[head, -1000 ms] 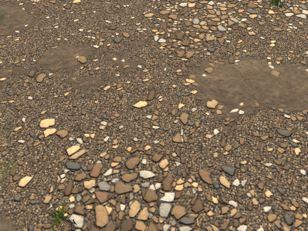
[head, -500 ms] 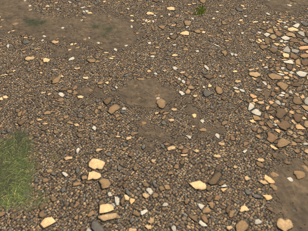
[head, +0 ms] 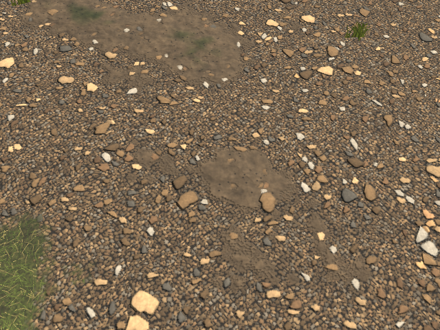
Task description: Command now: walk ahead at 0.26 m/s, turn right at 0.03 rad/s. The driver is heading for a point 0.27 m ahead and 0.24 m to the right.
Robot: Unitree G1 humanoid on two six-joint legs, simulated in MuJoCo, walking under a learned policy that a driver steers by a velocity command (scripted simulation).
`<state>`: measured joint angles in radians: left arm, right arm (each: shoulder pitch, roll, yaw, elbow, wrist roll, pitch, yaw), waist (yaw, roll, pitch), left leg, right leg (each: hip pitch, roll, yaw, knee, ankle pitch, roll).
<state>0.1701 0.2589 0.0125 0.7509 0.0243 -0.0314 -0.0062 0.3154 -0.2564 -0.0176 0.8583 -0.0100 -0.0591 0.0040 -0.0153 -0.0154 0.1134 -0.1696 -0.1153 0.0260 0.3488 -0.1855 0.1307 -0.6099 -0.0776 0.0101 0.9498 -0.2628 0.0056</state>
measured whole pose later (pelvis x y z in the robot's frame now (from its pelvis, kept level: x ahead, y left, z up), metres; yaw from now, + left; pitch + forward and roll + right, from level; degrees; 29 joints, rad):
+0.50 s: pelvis +0.15 -0.03 -0.01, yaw -17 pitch +1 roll +1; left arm 0.24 0.29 0.07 0.74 0.02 0.05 0.00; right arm 0.14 -0.26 -0.02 0.75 -0.02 0.05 -0.04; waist 0.04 0.01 0.07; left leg -0.51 0.00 -0.09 0.94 -0.38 -0.04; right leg -0.36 0.15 0.12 0.43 -0.07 -0.10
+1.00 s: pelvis +0.18 +0.02 +0.00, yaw -20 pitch -1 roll +0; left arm 0.19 0.25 0.03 0.88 0.00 0.04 0.03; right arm 0.21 -0.21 -0.01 0.86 -0.01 0.00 -0.03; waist -0.01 -0.02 0.03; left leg -0.18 -0.05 -0.02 0.45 -0.25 0.05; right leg -0.13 0.03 0.07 0.41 -0.26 0.00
